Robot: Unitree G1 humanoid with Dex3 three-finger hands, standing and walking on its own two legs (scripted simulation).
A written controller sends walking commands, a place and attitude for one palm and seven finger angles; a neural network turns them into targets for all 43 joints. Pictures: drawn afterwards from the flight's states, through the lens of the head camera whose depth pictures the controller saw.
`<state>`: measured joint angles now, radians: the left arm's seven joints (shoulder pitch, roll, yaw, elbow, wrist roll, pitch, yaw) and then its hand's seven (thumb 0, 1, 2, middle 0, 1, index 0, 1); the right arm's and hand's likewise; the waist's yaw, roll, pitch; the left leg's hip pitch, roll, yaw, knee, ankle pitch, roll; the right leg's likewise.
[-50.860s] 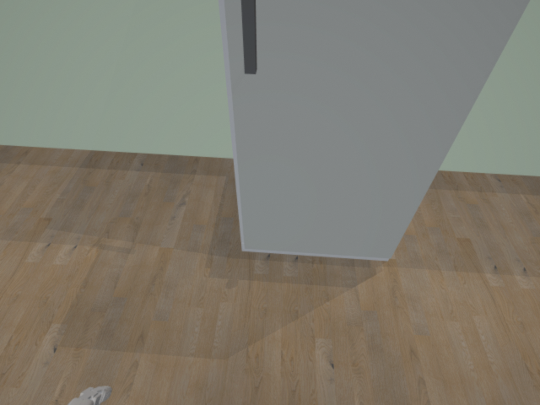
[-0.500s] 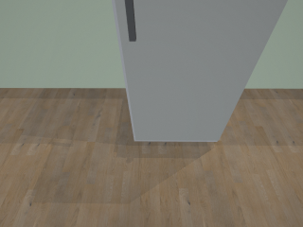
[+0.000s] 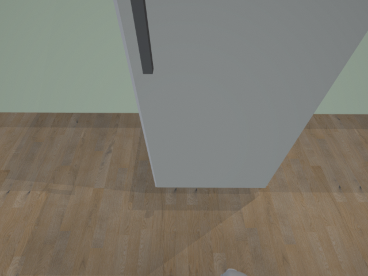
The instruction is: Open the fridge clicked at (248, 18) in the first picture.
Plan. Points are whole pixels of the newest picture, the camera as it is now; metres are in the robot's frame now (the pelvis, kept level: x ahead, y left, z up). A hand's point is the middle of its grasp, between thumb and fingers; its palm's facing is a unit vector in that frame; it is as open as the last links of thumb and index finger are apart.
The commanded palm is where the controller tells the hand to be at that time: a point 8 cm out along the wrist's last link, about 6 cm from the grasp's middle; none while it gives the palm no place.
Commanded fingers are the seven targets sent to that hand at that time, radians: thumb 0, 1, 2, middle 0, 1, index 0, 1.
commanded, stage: take the last steps up to it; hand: left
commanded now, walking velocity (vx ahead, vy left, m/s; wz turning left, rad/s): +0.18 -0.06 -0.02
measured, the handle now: (141, 10) +0.60 +0.13 +0.26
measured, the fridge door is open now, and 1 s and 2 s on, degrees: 0 0 0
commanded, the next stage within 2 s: come to a stop and stand still in 0.06 s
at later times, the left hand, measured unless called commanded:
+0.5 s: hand (124, 258) +0.19 +0.17 -0.17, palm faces +0.04 -0.97 -0.23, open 7.3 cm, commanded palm none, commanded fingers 0.00 0.90 0.90 -0.20 -0.30 -0.20 -0.30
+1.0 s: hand out of the picture +0.14 +0.16 -0.19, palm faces +0.09 -0.98 -0.17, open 7.4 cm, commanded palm none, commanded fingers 0.00 0.90 0.90 -0.20 -0.30 -0.20 -0.30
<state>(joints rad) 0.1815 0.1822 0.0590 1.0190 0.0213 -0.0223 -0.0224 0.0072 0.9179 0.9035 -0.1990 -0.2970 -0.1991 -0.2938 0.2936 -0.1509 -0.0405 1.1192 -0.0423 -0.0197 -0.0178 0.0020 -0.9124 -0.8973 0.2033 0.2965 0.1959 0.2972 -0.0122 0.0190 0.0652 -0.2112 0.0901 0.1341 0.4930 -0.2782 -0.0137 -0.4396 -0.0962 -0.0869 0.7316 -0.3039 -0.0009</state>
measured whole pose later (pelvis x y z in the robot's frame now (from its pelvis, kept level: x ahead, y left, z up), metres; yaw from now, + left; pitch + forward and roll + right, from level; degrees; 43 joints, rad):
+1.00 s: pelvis +0.09 -0.02 -0.01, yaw +2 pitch -1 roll +0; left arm 0.19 0.20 0.04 1.01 0.01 0.04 0.02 0.01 0.91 0.90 -0.21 -0.30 -0.21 -0.30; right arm 0.18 -0.18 -0.03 1.02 -0.03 0.03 -0.02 0.00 -0.91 -0.90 0.20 0.30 0.19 0.30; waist 0.02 -0.06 0.09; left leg -0.21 0.00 0.03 0.53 -0.31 0.01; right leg -0.32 -0.06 -0.03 0.60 -0.35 0.03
